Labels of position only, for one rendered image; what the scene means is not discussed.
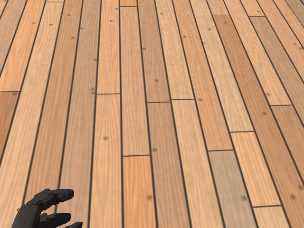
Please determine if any left robot hand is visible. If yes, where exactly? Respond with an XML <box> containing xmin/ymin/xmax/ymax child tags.
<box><xmin>11</xmin><ymin>188</ymin><xmax>83</xmax><ymax>228</ymax></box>

